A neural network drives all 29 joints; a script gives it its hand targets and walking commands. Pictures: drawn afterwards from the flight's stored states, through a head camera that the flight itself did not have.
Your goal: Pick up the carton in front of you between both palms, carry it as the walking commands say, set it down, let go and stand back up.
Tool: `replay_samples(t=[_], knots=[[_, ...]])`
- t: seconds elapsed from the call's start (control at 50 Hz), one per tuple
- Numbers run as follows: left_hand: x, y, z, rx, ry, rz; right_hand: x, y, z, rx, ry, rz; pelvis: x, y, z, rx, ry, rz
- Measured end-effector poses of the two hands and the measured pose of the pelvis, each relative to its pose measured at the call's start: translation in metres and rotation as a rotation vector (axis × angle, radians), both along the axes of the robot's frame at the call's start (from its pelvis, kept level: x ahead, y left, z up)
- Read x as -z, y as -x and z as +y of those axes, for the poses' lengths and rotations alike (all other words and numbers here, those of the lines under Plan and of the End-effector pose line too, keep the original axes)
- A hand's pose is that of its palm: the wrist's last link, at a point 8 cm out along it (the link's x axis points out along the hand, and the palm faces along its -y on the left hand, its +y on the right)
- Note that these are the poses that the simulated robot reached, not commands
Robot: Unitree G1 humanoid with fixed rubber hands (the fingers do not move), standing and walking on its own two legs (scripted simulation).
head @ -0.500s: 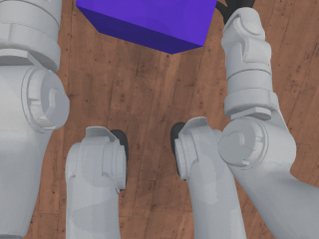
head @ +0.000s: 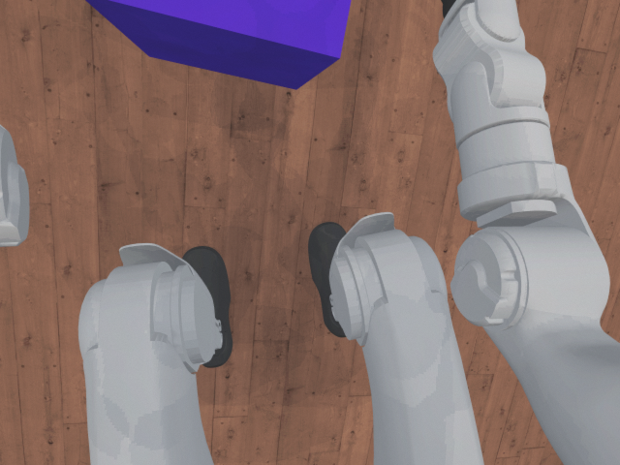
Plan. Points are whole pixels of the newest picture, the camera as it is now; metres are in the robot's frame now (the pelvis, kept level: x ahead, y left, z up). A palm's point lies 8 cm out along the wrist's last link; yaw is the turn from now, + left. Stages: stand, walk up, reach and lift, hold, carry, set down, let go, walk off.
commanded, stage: set down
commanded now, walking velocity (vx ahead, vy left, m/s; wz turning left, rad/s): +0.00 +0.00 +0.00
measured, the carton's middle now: out of the picture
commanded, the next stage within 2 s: let go in 0.82 s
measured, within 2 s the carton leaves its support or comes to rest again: neither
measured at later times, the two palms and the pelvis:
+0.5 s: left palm out of the picture +0.62 +0.20 +0.03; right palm out of the picture +0.53 -0.19 +0.03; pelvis +0.02 +0.01 +0.14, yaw +1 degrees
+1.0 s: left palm out of the picture +0.60 +0.22 +0.16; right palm out of the picture +0.52 -0.18 +0.16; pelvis +0.05 +0.01 +0.27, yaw +4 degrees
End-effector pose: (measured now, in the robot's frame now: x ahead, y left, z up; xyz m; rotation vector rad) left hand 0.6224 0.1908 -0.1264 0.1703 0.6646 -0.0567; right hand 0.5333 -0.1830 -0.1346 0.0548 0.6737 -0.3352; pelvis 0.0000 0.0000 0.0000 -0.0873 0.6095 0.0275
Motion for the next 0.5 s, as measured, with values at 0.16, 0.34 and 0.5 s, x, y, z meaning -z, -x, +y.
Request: replay_samples(t=[0.16, 0.34, 0.5], knots=[[-0.06, -0.001, -0.008, 0.025, -0.023, 0.016, -0.059, 0.002, 0.0, 0.003, -0.002, -0.004, -0.044, -0.005, 0.0, 0.008, -0.006, 0.066], [-0.118, 0.001, -0.001, 0.026, -0.007, 0.015, -0.116, 0.005, 0.001, 0.011, 0.006, -0.012, -0.099, -0.011, 0.002, -0.002, -0.011, 0.154], [-0.155, 0.001, 0.008, 0.016, 0.015, 0.031, -0.162, 0.001, -0.005, 0.006, 0.029, -0.007, -0.142, -0.021, 0.006, -0.011, -0.007, 0.2]])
